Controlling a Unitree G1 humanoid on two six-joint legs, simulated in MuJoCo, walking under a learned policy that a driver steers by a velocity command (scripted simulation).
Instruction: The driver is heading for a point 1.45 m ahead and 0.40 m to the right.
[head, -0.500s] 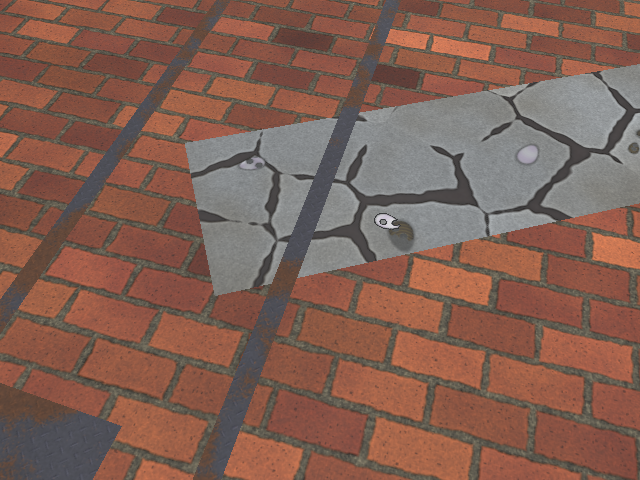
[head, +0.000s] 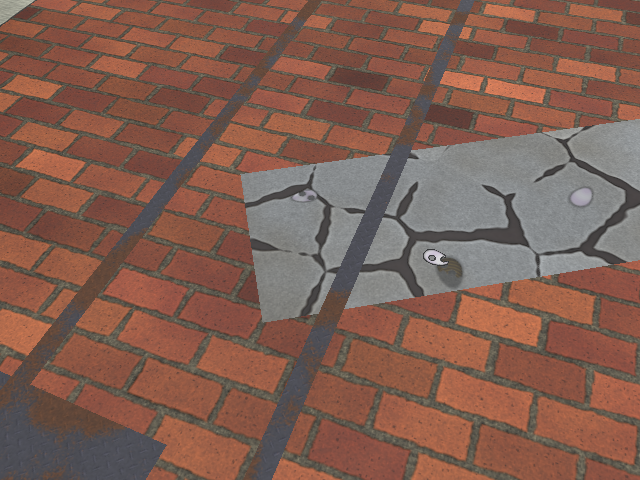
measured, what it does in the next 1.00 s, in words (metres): shifts its weight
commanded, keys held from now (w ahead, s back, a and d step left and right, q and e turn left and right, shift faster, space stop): no key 0.68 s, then w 0.18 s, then no key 0.14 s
